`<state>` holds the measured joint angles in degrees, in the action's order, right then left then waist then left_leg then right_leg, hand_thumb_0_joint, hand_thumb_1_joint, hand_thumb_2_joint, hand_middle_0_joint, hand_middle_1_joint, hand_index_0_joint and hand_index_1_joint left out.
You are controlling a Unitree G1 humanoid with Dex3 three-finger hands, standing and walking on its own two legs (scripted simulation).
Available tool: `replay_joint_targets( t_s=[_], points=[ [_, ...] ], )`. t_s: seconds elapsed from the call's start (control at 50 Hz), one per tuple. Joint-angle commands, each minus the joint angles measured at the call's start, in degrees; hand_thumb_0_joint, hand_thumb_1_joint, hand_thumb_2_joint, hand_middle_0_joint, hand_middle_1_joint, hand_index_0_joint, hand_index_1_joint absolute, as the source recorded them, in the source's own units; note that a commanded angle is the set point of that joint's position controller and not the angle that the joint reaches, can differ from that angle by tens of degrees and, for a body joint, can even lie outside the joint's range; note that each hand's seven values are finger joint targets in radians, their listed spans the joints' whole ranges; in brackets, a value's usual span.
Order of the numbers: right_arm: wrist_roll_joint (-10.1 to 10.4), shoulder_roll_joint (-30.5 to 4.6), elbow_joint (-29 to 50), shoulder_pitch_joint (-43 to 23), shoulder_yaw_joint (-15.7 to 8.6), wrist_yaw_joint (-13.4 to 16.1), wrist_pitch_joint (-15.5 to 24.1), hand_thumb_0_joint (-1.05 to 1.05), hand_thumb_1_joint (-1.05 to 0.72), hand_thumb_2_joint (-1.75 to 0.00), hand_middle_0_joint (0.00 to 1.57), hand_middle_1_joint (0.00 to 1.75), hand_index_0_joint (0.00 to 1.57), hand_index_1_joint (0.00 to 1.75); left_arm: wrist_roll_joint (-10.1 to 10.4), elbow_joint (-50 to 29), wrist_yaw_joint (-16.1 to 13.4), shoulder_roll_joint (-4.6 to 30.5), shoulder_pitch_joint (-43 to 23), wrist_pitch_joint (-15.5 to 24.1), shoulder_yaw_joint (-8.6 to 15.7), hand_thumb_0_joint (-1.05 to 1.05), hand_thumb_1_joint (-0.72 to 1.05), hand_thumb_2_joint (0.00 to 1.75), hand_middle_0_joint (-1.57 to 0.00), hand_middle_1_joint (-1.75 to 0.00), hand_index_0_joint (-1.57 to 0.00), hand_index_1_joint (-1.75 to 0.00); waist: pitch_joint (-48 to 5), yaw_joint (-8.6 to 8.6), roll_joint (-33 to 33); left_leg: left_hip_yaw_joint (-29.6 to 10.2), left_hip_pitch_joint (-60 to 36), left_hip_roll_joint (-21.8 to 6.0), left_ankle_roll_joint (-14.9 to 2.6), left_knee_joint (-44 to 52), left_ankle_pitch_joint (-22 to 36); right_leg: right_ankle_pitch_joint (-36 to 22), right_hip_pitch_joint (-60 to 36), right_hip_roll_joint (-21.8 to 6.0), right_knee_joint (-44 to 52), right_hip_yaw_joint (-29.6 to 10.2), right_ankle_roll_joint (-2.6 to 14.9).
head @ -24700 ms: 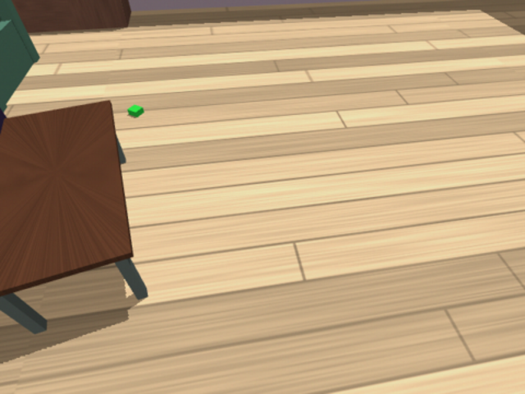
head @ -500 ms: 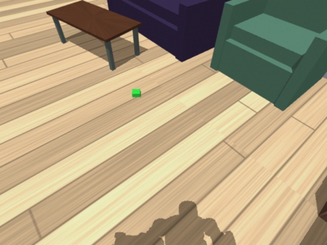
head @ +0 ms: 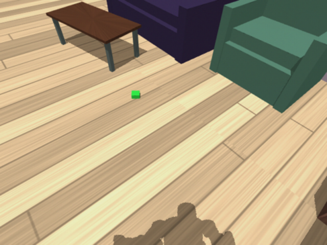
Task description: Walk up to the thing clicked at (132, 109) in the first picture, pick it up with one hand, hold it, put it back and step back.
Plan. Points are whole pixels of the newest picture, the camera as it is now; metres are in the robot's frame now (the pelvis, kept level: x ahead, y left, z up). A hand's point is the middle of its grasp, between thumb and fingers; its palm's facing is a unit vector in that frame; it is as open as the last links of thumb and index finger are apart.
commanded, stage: stand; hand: left
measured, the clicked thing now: (135, 94) +1.49 +0.25 -0.76
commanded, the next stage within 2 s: walk up in 0.94 s
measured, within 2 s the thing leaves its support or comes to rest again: neither
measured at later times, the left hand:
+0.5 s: hand out of the picture +0.06 +0.26 -0.16, palm faces -0.01 -0.94 -0.34, open 7.4 cm
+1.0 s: hand out of the picture +0.07 +0.26 -0.16, palm faces +0.01 -0.94 -0.33, open 7.4 cm
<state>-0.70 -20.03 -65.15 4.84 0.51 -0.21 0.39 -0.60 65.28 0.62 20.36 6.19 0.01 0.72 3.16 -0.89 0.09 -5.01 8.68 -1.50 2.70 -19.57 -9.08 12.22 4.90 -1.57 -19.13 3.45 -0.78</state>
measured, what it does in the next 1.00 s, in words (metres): stands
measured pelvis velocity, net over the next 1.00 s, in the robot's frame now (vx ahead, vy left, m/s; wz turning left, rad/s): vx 0.01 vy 0.00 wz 0.01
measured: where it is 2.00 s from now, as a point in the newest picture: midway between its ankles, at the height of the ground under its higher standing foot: (151, 214)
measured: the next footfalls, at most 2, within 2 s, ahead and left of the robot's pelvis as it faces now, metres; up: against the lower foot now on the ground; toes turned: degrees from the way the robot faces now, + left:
left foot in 1.22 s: +0.20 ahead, +0.19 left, +0.00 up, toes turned +8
right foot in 1.74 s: +0.46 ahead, -0.08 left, +0.00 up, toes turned -6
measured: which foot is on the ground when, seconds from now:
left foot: down 0.00-1.00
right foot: down 0.00-1.00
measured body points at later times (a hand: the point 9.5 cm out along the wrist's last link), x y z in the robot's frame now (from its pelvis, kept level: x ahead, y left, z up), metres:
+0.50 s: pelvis +0.00 +0.00 +0.00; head +0.01 +0.01 +0.45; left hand +0.06 +0.31 -0.13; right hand +0.07 -0.30 -0.13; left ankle +0.02 +0.15 -0.75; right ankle -0.02 -0.12 -0.75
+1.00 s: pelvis +0.01 +0.00 +0.00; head +0.01 +0.00 +0.45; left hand +0.07 +0.31 -0.13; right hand +0.09 -0.30 -0.13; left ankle +0.02 +0.15 -0.74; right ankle -0.02 -0.12 -0.74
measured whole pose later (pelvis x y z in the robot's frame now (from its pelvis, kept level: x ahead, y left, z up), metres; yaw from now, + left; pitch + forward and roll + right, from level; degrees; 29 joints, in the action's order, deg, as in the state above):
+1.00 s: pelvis +0.01 +0.00 +0.00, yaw +1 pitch -1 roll +0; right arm -1.6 -20.5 -63.0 7.9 -1.2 -1.8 0.6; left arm -1.5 62.7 2.3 20.7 8.6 0.9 2.3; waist 1.8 -0.7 0.4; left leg -4.7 11.6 -1.2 -0.4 -26.8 -19.4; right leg 19.2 6.0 -1.9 -22.9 4.0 0.4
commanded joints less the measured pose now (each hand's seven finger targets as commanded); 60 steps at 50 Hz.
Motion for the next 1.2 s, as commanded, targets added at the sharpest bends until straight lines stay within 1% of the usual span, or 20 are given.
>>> replay_joint_targets(
  t_s=[0.0,0.04,0.12,0.28,0.32,0.48,0.52,0.56,0.9,0.92,0.94,0.96,0.98,1.0,1.02,1.04,1.08,1.12,1.16,1.18],
  points=[
    [0.31,-12.14,3.42,-2.54,-2.05,0.80,0.97,0.00,-0.90,-0.90,0.20,0.30,0.20,0.30,0.11,-3.40,-0.87,12.44,-1.71,1.30,2.49,0.00,0.90,0.90,-0.20,-0.30,-0.20,-0.30,-5.08,0.06,0.48,-2.88,-1.34,-4.62,-2.84,1.86,9.14,-4.79,-0.25,-6.29,3.84,-5.07,1.40],
    [0.31,-12.17,3.46,-1.87,-2.07,0.88,0.98,0.00,-0.90,-0.90,0.20,0.30,0.20,0.30,0.15,-3.78,-0.88,12.74,-2.18,1.43,2.47,0.00,0.90,0.90,-0.20,-0.30,-0.20,-0.30,-6.42,0.41,0.20,-2.63,-1.97,-4.83,-2.81,1.30,12.91,-9.45,-1.29,-6.48,3.16,-4.96,1.43],
    [0.29,-12.25,3.19,-1.43,-1.98,0.91,0.87,0.00,-0.90,-0.90,0.20,0.30,0.20,0.30,0.25,-3.74,-0.94,12.58,-1.59,1.44,2.33,0.00,0.90,0.90,-0.20,-0.30,-0.20,-0.30,-6.03,0.29,0.22,-2.65,-1.33,-4.83,-2.89,1.41,12.34,-9.25,-1.78,-6.50,3.11,-4.94,1.39],
    [0.24,-12.29,3.06,-0.71,-1.97,0.77,0.74,0.00,-0.90,-0.90,0.20,0.30,0.20,0.30,0.21,-3.68,-0.88,12.59,-1.70,1.25,2.30,0.00,0.90,0.90,-0.20,-0.30,-0.20,-0.30,-3.02,0.47,0.21,-3.03,0.67,-4.32,-2.84,2.79,7.06,-2.20,0.13,-6.14,4.35,-5.07,1.56],
    [0.22,-12.63,3.02,-0.57,-2.09,0.73,0.76,0.00,-0.90,-0.90,0.20,0.30,0.20,0.30,0.12,-3.47,-0.77,12.43,-1.46,1.13,2.34,0.00,0.90,0.90,-0.20,-0.30,-0.20,-0.30,-2.24,0.60,0.90,-3.23,1.66,-4.05,-2.91,3.35,2.83,0.22,0.57,-5.98,4.66,-5.07,1.51],
    [0.09,-12.26,3.54,-0.73,-2.02,0.74,0.97,0.00,-0.90,-0.90,0.20,0.30,0.20,0.30,0.07,-3.86,-0.80,12.70,-0.83,1.34,2.48,0.00,0.90,0.90,-0.20,-0.30,-0.20,-0.30,-4.26,0.15,0.60,-3.36,-0.16,-4.59,-3.18,2.17,8.13,-3.94,0.19,-6.23,3.80,-5.13,1.47],
    [0.19,-12.33,3.43,-0.31,-1.96,0.73,0.90,0.00,-0.90,-0.90,0.20,0.30,0.20,0.30,0.08,-3.84,-0.85,12.60,-1.44,1.27,2.47,0.00,0.90,0.90,-0.20,-0.30,-0.20,-0.30,-3.22,0.49,0.33,-3.40,0.77,-4.43,-3.13,2.40,6.51,-2.35,0.32,-6.18,3.88,-5.15,1.43],
    [0.18,-12.53,3.52,0.06,-1.97,0.81,0.96,0.00,-0.90,-0.90,0.20,0.30,0.20,0.30,0.17,-4.06,-0.85,12.51,-1.27,1.22,2.41,0.00,0.90,0.90,-0.20,-0.30,-0.20,-0.30,-4.50,0.34,0.80,-3.39,0.29,-4.73,-3.02,2.31,9.40,-4.83,-0.66,-6.24,3.12,-4.91,1.45],
    [0.18,-12.59,3.69,-0.58,-1.88,0.89,0.95,0.00,-0.90,-0.90,0.20,0.30,0.20,0.30,0.14,-3.92,-0.90,12.46,-0.15,1.18,2.20,0.00,0.90,0.90,-0.20,-0.30,-0.20,-0.30,-4.51,0.16,0.54,-3.05,-0.35,-4.70,-3.21,1.72,9.91,-5.84,-0.36,-6.30,3.03,-4.93,1.45],
    [-0.70,-17.23,6.84,2.06,-5.99,-0.71,1.85,0.00,-0.90,-0.90,0.20,0.30,0.20,0.30,-0.88,-6.50,0.82,18.60,3.81,2.20,6.47,0.00,0.90,0.90,-0.20,-0.30,-0.20,-0.30,-10.38,-0.70,-1.32,-2.74,2.78,-1.84,-7.25,-2.77,-22.01,22.46,-5.00,-4.47,-1.05,-4.09,4.40],
    [-1.27,-17.16,7.85,-0.85,-6.21,-1.41,1.91,0.00,-0.90,-0.90,0.20,0.30,0.20,0.30,-1.46,-5.95,1.32,18.84,5.60,2.36,6.92,0.00,0.90,0.90,-0.20,-0.30,-0.20,-0.30,-5.87,-2.66,-1.82,-1.55,12.99,-1.33,-7.09,-5.48,-27.71,31.22,-5.49,-7.59,0.34,-8.64,6.45],
    [-1.34,-15.86,9.40,-4.79,-6.00,-1.86,1.64,0.00,-0.90,-0.90,0.20,0.30,0.20,0.30,-1.66,-5.58,1.42,19.93,7.03,2.57,7.68,0.00,0.90,0.90,-0.20,-0.30,-0.20,-0.30,-1.55,-4.66,-6.38,3.81,24.39,1.59,-5.24,-13.46,-23.82,36.39,-10.09,-12.29,6.82,-14.97,8.67],
    [-1.74,-14.74,11.54,-7.53,-5.83,-1.98,1.65,0.00,-0.90,-0.90,0.20,0.30,0.20,0.30,-1.86,-6.61,1.20,22.09,9.30,3.03,8.72,0.00,0.90,0.90,-0.20,-0.30,-0.20,-0.30,1.77,-6.81,-11.12,6.08,32.55,1.22,-4.59,-24.18,-18.45,38.29,-11.07,-20.72,13.70,-23.51,12.22],
    [-1.90,-14.59,12.12,-8.05,-6.12,-2.09,1.98,0.00,-0.90,-0.90,0.20,0.30,0.20,0.30,-1.84,-8.00,1.13,22.12,8.13,3.62,8.80,0.00,0.90,0.90,-0.20,-0.30,-0.20,-0.30,5.26,-6.90,-8.23,3.55,35.93,-1.58,-3.73,-27.06,-16.80,33.21,-9.80,-24.79,14.96,-25.82,15.11],
    [-1.81,-14.55,11.95,-7.88,-6.56,-2.24,2.40,0.00,-0.90,-0.90,0.20,0.30,0.20,0.30,-1.68,-8.32,1.27,20.83,7.64,3.81,8.50,0.00,0.90,0.90,-0.20,-0.30,-0.20,-0.30,7.31,-6.29,-5.63,1.77,35.31,-2.84,-3.39,-26.33,-15.79,26.89,-8.20,-24.21,14.36,-24.78,15.65],
    [-1.59,-14.51,11.73,-6.61,-6.79,-2.74,2.84,0.00,-0.90,-0.90,0.20,0.30,0.20,0.30,-1.66,-8.49,1.40,19.73,7.86,4.03,8.32,0.00,0.90,0.90,-0.20,-0.30,-0.20,-0.30,7.18,-5.58,-4.57,1.84,33.31,-3.26,-3.56,-25.29,-15.33,23.81,-7.90,-21.56,13.79,-21.69,15.03],
    [-1.50,-14.00,11.20,-2.74,-7.23,-4.01,3.03,0.00,-0.90,-0.90,0.20,0.30,0.20,0.30,-1.90,-10.04,1.60,19.30,4.84,4.24,8.21,0.00,0.90,0.90,-0.20,-0.30,-0.20,-0.30,3.72,-3.11,-6.57,3.69,26.73,-3.55,-3.52,-22.15,-14.57,22.63,-6.55,-15.84,11.96,-13.48,12.30],
    [-1.41,-13.37,11.38,0.01,-7.84,-4.79,3.01,0.00,-0.90,-0.90,0.20,0.30,0.20,0.30,-2.16,-12.31,2.17,20.06,1.50,4.11,8.01,0.00,0.90,0.90,-0.20,-0.30,-0.20,-0.30,2.73,-1.00,-11.13,5.51,16.86,-3.57,-3.38,-17.46,-11.48,21.35,1.30,-14.14,10.57,-9.10,11.18],
    [-1.30,-13.13,10.64,4.96,-8.61,-4.80,3.13,0.00,-0.90,-0.90,0.20,0.30,0.20,0.30,-1.80,-13.97,2.70,19.45,-1.06,3.90,7.55,0.00,0.90,0.90,-0.20,-0.30,-0.20,-0.30,1.90,2.20,-10.21,8.50,4.98,-2.16,-2.80,-12.14,-3.96,18.83,9.53,-11.88,5.49,-4.24,9.88],
    [-1.44,-13.79,8.99,10.37,-9.45,-4.41,3.11,0.00,-0.90,-0.90,0.20,0.30,0.20,0.30,-1.62,-14.59,2.91,18.45,-2.01,3.65,7.24,0.00,0.90,0.90,-0.20,-0.30,-0.20,-0.30,0.03,5.01,-7.36,10.18,-4.26,-0.97,-2.66,-11.33,-0.03,19.38,15.46,-10.79,0.28,-2.04,8.97]
  ],
)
